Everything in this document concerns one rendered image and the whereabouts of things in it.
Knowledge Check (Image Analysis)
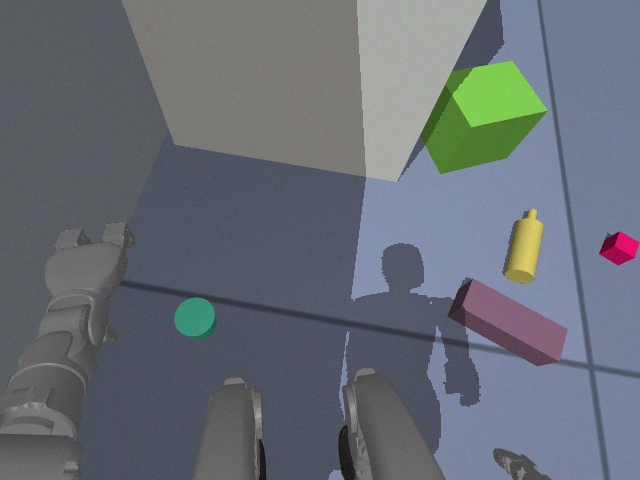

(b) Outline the left robot hand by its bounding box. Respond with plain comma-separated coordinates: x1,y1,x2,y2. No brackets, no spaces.
45,221,135,344

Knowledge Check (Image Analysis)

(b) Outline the left robot arm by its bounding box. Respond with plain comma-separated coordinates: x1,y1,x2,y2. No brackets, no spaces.
0,289,109,480

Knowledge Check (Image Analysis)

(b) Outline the right robot foot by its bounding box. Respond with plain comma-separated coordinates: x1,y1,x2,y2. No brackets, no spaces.
338,425,355,480

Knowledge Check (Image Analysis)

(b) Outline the right robot hand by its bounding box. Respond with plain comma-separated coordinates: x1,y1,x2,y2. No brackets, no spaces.
493,448,551,480

